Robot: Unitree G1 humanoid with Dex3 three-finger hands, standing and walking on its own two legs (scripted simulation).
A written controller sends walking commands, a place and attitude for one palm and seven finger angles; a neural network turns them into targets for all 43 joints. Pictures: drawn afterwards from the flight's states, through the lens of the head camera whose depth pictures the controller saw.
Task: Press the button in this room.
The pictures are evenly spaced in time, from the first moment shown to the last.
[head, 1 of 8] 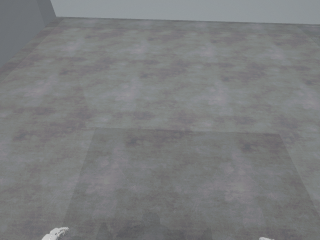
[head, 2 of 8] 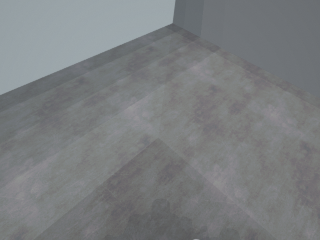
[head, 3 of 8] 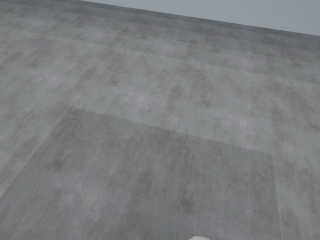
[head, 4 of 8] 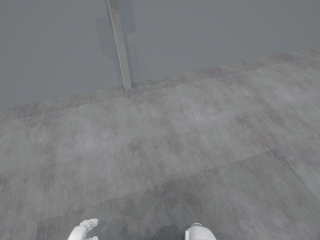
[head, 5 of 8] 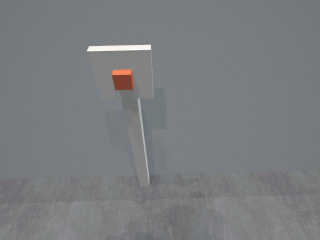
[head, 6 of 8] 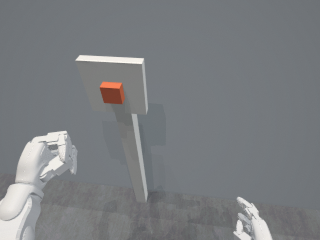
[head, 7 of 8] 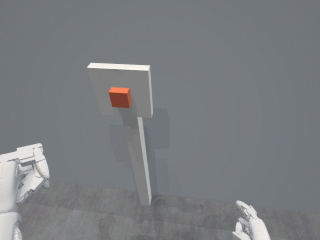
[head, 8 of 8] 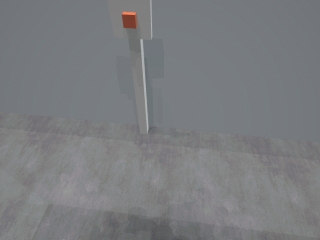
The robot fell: no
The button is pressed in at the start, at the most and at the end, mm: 0 13 0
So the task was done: yes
